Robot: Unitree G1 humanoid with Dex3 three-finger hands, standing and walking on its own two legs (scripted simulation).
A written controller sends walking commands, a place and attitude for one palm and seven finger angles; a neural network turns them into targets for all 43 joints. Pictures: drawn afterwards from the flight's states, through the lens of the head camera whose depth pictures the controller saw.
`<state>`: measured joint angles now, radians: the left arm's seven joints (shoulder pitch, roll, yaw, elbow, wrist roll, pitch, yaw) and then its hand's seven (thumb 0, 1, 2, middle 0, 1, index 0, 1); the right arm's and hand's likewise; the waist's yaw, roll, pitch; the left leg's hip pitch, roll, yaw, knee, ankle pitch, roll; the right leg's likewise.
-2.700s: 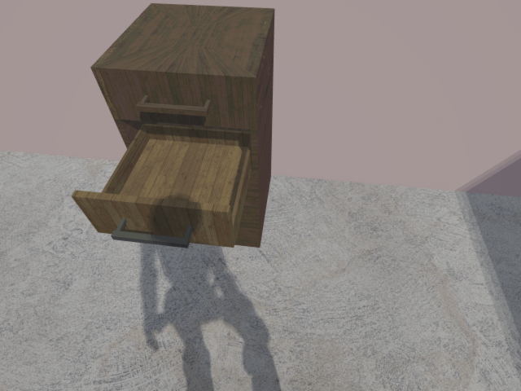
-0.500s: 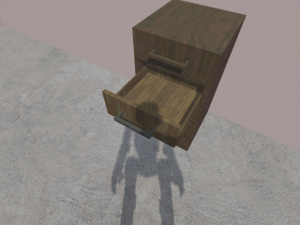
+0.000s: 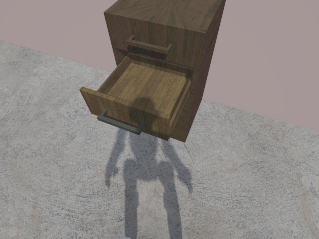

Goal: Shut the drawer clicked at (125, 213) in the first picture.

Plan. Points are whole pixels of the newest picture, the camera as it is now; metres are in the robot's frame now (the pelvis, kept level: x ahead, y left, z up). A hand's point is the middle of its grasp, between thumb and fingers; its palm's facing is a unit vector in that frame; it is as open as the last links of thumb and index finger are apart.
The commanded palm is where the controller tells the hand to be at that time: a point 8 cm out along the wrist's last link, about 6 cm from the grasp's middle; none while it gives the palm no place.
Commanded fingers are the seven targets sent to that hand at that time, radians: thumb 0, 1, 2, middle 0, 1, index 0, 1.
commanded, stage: turn to face it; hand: left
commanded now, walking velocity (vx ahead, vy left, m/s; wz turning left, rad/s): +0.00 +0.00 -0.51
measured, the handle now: (121, 121) +0.54 +0.20 -0.17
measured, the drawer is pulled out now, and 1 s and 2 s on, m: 0.30 0.30 0.30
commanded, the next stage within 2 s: take the last steps up to it in 0.50 s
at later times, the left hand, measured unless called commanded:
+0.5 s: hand out of the picture +0.13 +0.19 -0.16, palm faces -0.13 -0.96 -0.23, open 7.4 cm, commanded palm none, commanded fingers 0.00 0.90 0.90 -0.20 -0.30 -0.20 -0.30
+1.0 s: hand (127, 225) +0.17 +0.11 -0.16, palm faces -0.21 -0.96 -0.19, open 7.4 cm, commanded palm none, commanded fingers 0.00 0.90 0.90 -0.20 -0.30 -0.20 -0.30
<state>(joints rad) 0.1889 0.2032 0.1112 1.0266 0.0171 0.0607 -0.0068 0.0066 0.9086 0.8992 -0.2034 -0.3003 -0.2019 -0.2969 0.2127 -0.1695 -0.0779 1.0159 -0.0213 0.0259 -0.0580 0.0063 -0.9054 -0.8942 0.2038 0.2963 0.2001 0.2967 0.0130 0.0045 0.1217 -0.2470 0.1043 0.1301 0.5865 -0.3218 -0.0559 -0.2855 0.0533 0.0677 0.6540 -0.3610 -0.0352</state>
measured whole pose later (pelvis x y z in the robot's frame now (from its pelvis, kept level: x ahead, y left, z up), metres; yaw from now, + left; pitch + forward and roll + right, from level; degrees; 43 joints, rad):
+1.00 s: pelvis +0.05 -0.04 +0.01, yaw -14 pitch +0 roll +1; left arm 0.17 0.16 0.06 0.99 0.02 -0.02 -0.02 0.01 0.91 0.90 -0.20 -0.30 -0.20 -0.30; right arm 0.40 -0.15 -0.02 1.08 -0.02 0.00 -0.02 0.01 -0.91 -0.89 0.20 0.30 0.20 0.30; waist -0.02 0.00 0.09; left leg -0.24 0.00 0.02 0.60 -0.39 0.00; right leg -0.22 -0.02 -0.05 0.53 -0.32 -0.04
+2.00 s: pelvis +0.15 -0.05 +0.00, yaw -14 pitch +0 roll +0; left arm 0.21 0.18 0.04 1.00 0.02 -0.02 0.05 0.01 0.91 0.90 -0.20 -0.30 -0.20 -0.30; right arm 0.25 -0.21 -0.04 0.99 -0.01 0.02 -0.03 0.01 -0.91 -0.89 0.20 0.30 0.20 0.30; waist -0.01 0.02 0.07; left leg -0.30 0.06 0.03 0.64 -0.32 -0.01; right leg -0.19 0.03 -0.04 0.59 -0.39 -0.05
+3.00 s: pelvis +0.12 -0.03 +0.01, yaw -15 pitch +0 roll +0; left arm 0.34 0.10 -0.01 1.13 0.01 -0.02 0.03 0.01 0.91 0.90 -0.20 -0.30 -0.20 -0.30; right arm 0.32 -0.12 0.01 1.12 -0.01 -0.01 -0.03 0.01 -0.91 -0.89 0.20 0.30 0.20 0.30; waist 0.00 0.00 0.00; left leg -0.28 0.02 0.03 0.45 -0.17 -0.01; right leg -0.20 0.02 -0.03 0.50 -0.29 -0.03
